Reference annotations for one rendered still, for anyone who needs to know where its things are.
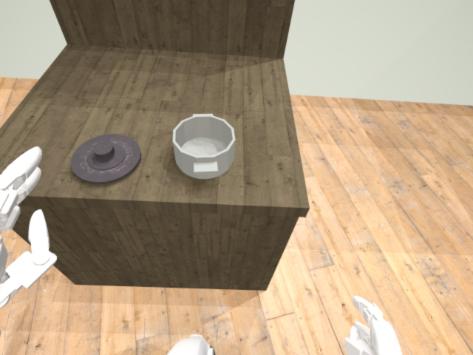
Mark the robot left shin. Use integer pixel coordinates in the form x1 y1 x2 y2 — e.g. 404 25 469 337
189 334 206 342

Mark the knob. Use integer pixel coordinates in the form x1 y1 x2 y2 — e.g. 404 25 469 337
93 141 115 160

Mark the pot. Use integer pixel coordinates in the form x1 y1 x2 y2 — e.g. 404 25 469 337
173 114 235 179

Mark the left robot thigh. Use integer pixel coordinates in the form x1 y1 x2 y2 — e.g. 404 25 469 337
167 339 214 355

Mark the table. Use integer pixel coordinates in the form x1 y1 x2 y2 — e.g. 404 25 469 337
0 0 310 291

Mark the lid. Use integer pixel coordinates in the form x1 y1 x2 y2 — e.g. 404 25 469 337
71 134 141 184

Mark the robot left hand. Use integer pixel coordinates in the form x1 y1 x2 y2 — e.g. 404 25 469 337
0 146 57 308

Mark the robot right hand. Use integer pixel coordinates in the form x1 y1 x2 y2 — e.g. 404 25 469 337
345 296 402 355

